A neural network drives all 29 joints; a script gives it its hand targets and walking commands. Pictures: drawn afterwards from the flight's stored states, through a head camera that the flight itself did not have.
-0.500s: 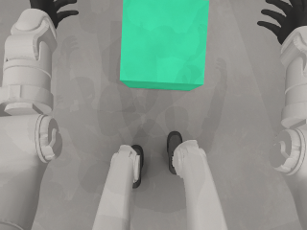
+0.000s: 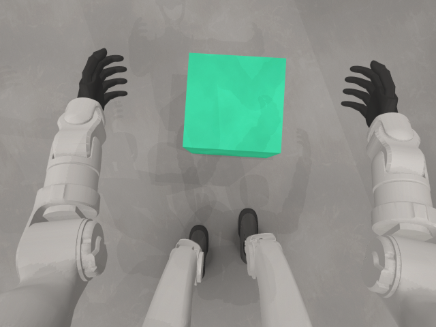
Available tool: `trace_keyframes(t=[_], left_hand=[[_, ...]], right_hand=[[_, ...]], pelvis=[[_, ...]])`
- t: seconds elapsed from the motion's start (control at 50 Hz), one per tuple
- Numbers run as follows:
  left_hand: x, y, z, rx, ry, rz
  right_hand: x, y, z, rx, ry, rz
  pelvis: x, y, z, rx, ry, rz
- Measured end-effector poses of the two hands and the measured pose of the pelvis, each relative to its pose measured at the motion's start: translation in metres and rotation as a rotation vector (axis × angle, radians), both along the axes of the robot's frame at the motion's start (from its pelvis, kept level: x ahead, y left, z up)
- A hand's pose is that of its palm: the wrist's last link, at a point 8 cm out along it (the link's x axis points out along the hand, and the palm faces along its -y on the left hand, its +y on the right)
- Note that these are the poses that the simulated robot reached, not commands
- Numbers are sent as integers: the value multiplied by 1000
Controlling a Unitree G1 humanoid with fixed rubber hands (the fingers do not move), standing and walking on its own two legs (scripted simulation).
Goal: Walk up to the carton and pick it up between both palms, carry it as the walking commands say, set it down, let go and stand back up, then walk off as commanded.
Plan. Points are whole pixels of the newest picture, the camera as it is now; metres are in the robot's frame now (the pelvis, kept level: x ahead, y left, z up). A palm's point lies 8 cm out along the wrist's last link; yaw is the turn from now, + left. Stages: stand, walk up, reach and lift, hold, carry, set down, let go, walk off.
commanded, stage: let go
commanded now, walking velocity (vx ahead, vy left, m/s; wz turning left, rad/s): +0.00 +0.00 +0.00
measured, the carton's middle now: (232, 112) +0.56 -0.04 -0.56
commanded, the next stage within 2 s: stand in 1.10 s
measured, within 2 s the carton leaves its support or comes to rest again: neither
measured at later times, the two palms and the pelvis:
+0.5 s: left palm (39, 222) +0.30 +0.23 -0.01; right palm (412, 245) +0.26 -0.23 -0.01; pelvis +0.05 +0.01 +0.07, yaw -1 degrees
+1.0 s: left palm (24, 295) +0.22 +0.23 +0.02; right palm out of the picture +0.22 -0.24 +0.02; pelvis +0.06 +0.00 +0.09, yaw +0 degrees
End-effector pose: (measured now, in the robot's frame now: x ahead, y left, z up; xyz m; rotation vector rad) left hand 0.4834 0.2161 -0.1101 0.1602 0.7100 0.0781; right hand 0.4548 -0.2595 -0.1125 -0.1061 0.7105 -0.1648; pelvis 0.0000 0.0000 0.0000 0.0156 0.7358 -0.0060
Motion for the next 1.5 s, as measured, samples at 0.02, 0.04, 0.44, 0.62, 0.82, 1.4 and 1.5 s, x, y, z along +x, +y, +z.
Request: trace_keyframes(t=[0.02, 0.04, 0.44, 0.62, 0.82, 1.4, 1.5], left_hand=[[-9, 2, 1, 7, 3, 1], [-18, 4, 4, 13, 6, 2], [-164, 18, 91, 8, 45, -12], [-227, 21, 117, 15, 67, -15], [-258, 19, 132, 14, 77, -10], [-274, 74, 121, 224, 205, 68], [-269, 74, 117, 222, 221, 69]], right_hand=[[-7, 0, 2, -8, 7, 11], [-15, 0, 5, -13, 13, 21], [-167, 22, 96, -33, 82, 88], [-225, 33, 118, -5, 91, 79], [-240, 28, 132, -21, 92, 103], [-245, -36, 115, -209, 211, 77], [-241, -34, 111, -214, 234, 80]], pelvis=[[3, 0, 3, -1, -7, 1], [6, 0, 6, -3, -16, 3], [44, 10, 65, -29, -423, 8], [57, 10, 81, -38, -625, 0], [61, 3, 87, -36, -785, 3], [81, -8, 84, -23, -738, 14], [86, -6, 84, -22, -735, 15]])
